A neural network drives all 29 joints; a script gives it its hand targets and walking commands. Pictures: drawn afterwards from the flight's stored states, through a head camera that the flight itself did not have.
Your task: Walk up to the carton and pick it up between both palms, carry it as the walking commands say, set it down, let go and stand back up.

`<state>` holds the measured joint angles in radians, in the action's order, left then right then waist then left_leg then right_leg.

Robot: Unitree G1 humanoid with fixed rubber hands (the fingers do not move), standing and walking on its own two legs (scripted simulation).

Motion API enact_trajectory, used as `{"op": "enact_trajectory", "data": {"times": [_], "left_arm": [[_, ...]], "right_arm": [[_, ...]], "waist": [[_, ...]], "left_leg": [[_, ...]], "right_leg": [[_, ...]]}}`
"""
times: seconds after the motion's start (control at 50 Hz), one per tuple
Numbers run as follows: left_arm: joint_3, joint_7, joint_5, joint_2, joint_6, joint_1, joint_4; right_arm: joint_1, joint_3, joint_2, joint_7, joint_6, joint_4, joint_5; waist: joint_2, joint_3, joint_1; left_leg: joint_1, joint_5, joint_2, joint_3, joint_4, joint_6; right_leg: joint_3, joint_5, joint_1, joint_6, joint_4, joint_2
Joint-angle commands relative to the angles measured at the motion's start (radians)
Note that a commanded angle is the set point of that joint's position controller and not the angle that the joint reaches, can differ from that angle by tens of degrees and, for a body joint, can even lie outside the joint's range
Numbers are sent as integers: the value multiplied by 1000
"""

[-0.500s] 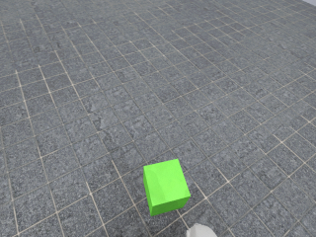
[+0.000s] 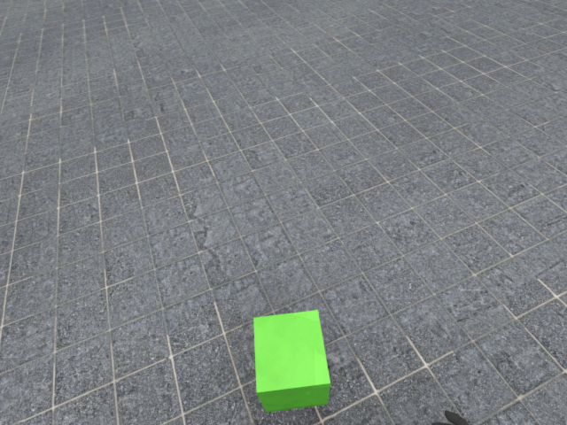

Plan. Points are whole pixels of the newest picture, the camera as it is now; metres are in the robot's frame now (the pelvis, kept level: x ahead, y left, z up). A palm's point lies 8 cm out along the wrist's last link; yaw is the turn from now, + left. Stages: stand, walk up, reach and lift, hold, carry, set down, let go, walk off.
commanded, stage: walk up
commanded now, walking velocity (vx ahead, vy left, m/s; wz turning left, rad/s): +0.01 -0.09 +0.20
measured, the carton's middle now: (291, 362) +0.41 +0.05 -0.66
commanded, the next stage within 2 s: stand in 1.32 s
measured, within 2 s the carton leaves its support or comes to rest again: neither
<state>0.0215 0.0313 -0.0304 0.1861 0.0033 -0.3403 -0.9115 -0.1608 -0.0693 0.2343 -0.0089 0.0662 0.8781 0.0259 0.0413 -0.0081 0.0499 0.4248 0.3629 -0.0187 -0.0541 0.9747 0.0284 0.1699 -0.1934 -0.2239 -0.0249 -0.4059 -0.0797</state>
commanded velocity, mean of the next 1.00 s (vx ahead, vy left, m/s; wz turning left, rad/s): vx -0.03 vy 0.03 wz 0.10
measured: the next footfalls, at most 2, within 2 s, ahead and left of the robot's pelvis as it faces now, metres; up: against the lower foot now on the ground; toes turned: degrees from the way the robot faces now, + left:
left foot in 0.14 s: -0.01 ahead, +0.12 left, +0.00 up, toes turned -14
right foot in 0.62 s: -0.09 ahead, -0.10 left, +0.00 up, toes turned -3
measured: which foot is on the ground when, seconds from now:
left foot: up 0.00-0.12, down 0.14-1.00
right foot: down 0.00-0.28, up 0.30-0.60, down 0.62-1.00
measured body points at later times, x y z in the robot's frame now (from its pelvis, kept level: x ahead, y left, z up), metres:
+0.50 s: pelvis -0.06 +0.03 -0.01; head -0.04 +0.04 +0.44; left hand +0.00 +0.30 -0.15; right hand +0.04 -0.21 -0.14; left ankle -0.03 +0.09 -0.75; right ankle -0.11 -0.10 -0.69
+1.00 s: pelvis -0.07 +0.00 -0.01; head -0.07 +0.00 +0.44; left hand -0.11 +0.23 -0.16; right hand -0.03 -0.23 -0.16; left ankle -0.03 +0.09 -0.75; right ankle -0.14 -0.10 -0.75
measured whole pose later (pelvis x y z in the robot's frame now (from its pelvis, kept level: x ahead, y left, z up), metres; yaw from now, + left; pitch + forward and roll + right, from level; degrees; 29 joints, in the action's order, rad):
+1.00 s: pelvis -0.07 +0.00 -0.01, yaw +4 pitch -2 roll +1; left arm -0.01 0.03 -0.01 0.17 0.01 -0.38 -1.05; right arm -0.27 -0.01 0.18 0.02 0.00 1.04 0.01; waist -0.01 -0.03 -0.01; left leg 0.21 0.14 -0.05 -0.03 0.38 -0.04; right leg 0.02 -0.32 -0.02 -0.03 -0.38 0.02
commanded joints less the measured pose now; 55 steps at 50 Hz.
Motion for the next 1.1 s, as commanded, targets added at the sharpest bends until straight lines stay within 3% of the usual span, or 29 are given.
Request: {"op": "enact_trajectory", "data": {"times": [0.0,0.04,0.06,0.08,0.16,0.18,0.2,0.22,0.24,0.26,0.28,0.3,0.32,0.34,0.38,0.4,0.42,0.46,0.5,0.54,0.58,0.6,0.62,0.68,0.8,0.92,0.98,1.04,1.08], "left_arm": [[31,2,-9,185,1,-21,20],[42,3,2,214,-2,-12,15],[57,7,1,252,-3,-48,20],[64,16,4,276,-10,-56,31],[58,25,5,211,-14,-58,39],[56,22,6,190,-21,-54,44],[59,30,16,179,-34,10,66],[59,30,17,154,-43,38,85],[56,28,24,120,-59,94,103],[68,17,29,101,-72,121,104],[63,20,25,103,-85,93,104],[68,3,16,92,-87,74,87],[55,5,8,105,-90,59,93],[56,-1,6,114,-92,87,91],[39,-12,2,97,-80,79,67],[39,-15,5,87,-82,55,60],[29,-20,8,82,-77,54,46],[20,-19,17,87,-66,79,57],[11,-14,17,69,-50,16,32],[15,-4,12,95,-31,-62,-21],[14,-2,11,147,-14,-29,-7],[13,1,18,153,-12,-12,-6],[19,2,21,139,-2,-18,-3],[-7,-7,15,124,8,27,-44],[-18,0,14,84,15,-43,-80],[-16,1,20,82,16,-88,-112],[-15,2,16,76,14,-90,-134],[-7,7,19,70,12,-89,-139],[-5,9,17,67,16,-91,-149]], "right_arm": [[-16,12,42,8,-25,-56,-4],[-78,21,39,12,-42,-44,-8],[-76,7,88,10,-30,-40,-14],[-56,-3,124,-1,-22,-59,-29],[-46,-9,151,-9,-27,-82,-29],[-48,-12,146,-9,-24,-90,-25],[-55,-17,145,-10,-14,-85,-31],[-80,-16,145,-10,-13,-74,-29],[-98,-15,155,-2,-12,-74,-29],[-138,-1,136,17,-23,-49,-24],[-103,-10,154,18,-17,-72,-28],[-89,2,131,33,-27,-69,-21],[-10,-6,150,33,-20,-105,-22],[20,-5,145,35,-19,-119,-17],[10,3,119,34,-29,-92,-10],[19,17,88,38,-38,-93,-3],[0,24,87,39,-43,-77,-4],[-88,19,107,40,-47,-45,1],[-90,19,110,36,-45,-18,0],[-56,36,66,34,-51,-14,-6],[-58,43,55,28,-69,-5,-17],[-53,35,69,25,-72,-2,-15],[-97,44,46,19,-74,3,-18],[-101,44,43,17,-81,42,-17],[-117,43,31,23,-72,96,-12],[-134,49,23,29,-81,125,-16],[-134,54,14,34,-76,161,-12],[-128,54,7,37,-78,161,-13],[-129,55,5,40,-83,177,-12]], "waist": [[-202,-12,-23],[-177,16,-56],[-63,31,-41],[-29,30,-36],[-61,143,-27],[-23,139,-37],[15,78,-52],[42,99,-68],[129,53,-91],[62,46,-94],[94,28,-93],[18,16,-62],[79,33,-52],[77,9,-54],[29,42,-51],[-1,35,-47],[-26,54,-53],[14,40,-78],[34,24,-51],[-8,6,-13],[-36,7,-29],[-48,-42,-44],[-63,-16,-45],[-137,-57,-74],[-46,-144,-73],[-83,-67,-72],[-29,-81,-67],[-75,-78,-65],[-26,-80,-59]], "left_leg": [[-102,23,17,2,-314,-21],[-212,-124,4,-28,-514,-28],[-164,-136,16,7,-517,-25],[-142,-251,42,35,-490,-17],[-232,-652,129,88,-363,-53],[-243,-633,147,102,-372,-83],[-181,-775,183,123,-383,-119],[-213,-834,231,191,-443,-166],[-198,-911,306,279,-541,-234],[-197,-827,368,348,-592,-241],[-162,-693,313,319,-625,-221],[-152,-639,353,354,-629,-202],[-119,-469,301,294,-647,-218],[-79,-379,267,290,-661,-205],[-140,-28,216,280,-741,-184],[-194,-12,184,256,-744,-171],[-238,-24,176,242,-758,-180],[-238,-29,200,316,-796,-191],[-214,-28,212,318,-789,-185],[-152,-6,169,247,-749,-140],[-181,-63,91,187,-714,-95],[-178,-68,78,188,-697,-89],[-158,-87,89,222,-704,-89],[-279,-225,58,149,-659,-68],[-251,-169,86,175,-667,-83],[-317,-268,88,150,-624,-79],[-301,-259,91,142,-638,-84],[-291,-292,91,153,-632,-86],[-277,-334,100,130,-622,-94]], "right_leg": [[-239,237,19,-133,99,-290],[-207,264,4,-98,36,-271],[-293,340,68,-84,5,-345],[-301,501,92,-87,-57,-364],[-172,495,48,-53,-165,-254],[-124,323,-9,-25,-170,-202],[-73,346,-15,-5,-258,-155],[-41,138,-74,9,-362,-100],[-21,-321,-149,26,-499,-7],[-81,-407,-195,37,-642,24],[-111,-393,-207,27,-721,34],[-150,-352,-233,28,-771,38],[-149,-338,-216,14,-796,36],[-162,-333,-209,13,-794,43],[-145,-218,-215,5,-699,47],[-161,-225,-186,-2,-536,45],[-139,-241,-144,-6,-421,60],[-152,-269,-59,4,-227,81],[-150,-197,40,5,-41,91],[-215,-89,140,-21,57,5],[-365,-136,85,-69,125,-76],[-352,-166,57,-72,151,-80],[-329,-126,122,-63,147,-82],[-316,-129,4,-51,153,-72],[-291,-126,-27,-34,150,-52],[-271,-31,19,-41,133,-39],[-268,-23,36,-35,127,-38],[-256,11,55,-35,128,-35],[-246,50,78,-36,120,-41]]}}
